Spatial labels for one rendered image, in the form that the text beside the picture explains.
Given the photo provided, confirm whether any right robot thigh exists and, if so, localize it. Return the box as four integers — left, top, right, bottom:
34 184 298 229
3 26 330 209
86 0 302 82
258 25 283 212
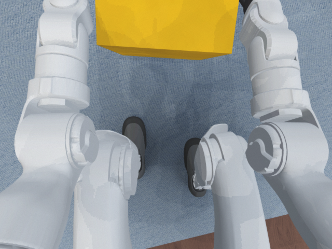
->
197 131 270 249

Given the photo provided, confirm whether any carton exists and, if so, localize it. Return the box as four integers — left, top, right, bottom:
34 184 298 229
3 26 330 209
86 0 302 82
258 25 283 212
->
95 0 239 60

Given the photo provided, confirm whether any right robot upper arm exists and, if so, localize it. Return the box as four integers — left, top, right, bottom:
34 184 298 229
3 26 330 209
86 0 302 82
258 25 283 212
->
245 122 332 249

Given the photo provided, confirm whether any left robot upper arm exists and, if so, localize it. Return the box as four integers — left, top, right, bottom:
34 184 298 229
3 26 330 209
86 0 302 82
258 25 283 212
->
0 113 99 249

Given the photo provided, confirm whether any left robot forearm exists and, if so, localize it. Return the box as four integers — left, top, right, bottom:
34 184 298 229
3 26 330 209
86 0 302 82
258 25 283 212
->
15 0 93 158

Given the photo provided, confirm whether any right robot hand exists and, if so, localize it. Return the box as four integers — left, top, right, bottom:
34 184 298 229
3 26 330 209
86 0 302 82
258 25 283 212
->
239 0 253 14

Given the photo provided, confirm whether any right robot forearm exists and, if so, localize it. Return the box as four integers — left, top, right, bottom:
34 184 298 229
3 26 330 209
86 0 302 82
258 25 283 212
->
239 0 329 152

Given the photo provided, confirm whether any robot left foot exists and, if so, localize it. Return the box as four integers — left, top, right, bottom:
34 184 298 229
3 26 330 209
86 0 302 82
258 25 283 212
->
122 116 147 179

